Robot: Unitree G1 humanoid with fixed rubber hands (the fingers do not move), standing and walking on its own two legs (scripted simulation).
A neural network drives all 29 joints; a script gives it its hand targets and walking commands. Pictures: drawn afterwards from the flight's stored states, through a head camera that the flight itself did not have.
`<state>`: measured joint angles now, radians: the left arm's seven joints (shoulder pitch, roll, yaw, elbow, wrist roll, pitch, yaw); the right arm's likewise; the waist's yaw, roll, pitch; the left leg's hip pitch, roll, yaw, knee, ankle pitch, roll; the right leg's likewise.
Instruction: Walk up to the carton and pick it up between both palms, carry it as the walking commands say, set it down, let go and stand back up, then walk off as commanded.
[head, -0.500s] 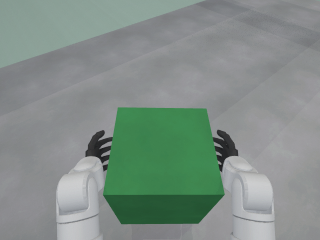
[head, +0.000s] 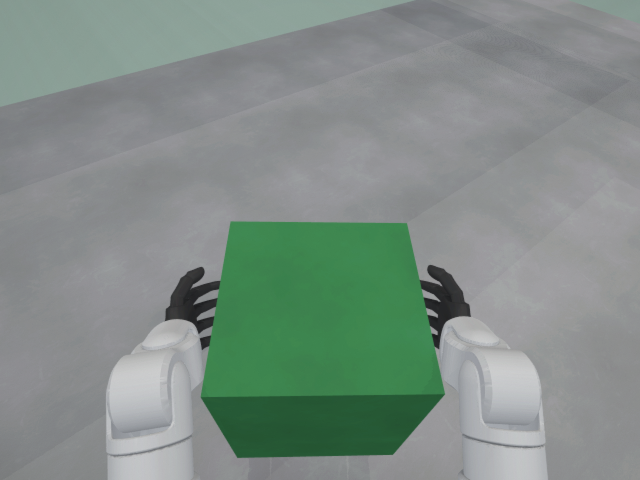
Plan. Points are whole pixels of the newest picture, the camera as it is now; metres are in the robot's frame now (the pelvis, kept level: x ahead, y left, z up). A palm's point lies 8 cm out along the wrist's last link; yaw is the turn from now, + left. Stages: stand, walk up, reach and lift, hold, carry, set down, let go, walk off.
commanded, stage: carry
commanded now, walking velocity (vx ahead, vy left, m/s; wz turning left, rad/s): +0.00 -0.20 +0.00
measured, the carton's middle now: (317, 346) +0.28 +0.02 +0.01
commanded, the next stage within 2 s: none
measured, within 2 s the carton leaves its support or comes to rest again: neither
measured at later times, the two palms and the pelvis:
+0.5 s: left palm (316, 414) +0.18 +0.02 +0.06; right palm (609, 405) +0.20 -0.28 +0.08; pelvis -0.07 -0.15 +0.00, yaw +1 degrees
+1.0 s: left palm out of the picture +0.13 -0.15 +0.07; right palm out of the picture +0.13 -0.45 +0.08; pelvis -0.14 -0.30 -0.01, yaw +2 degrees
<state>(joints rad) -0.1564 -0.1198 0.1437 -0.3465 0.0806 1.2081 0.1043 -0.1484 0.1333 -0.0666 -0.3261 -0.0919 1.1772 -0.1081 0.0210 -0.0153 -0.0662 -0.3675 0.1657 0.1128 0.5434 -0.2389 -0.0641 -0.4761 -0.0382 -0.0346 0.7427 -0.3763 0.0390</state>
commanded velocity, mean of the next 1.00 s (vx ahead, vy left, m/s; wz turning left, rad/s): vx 0.00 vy -0.20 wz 0.00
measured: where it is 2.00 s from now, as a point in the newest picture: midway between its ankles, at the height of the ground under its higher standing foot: outside the picture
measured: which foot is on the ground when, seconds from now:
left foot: down 0.00-0.08, up 0.10-0.36, down 0.38-0.68, up 0.70-0.98, down 1.00-1.00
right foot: up 0.00-0.04, down 0.06-0.40, up 0.42-0.64, down 0.66-1.00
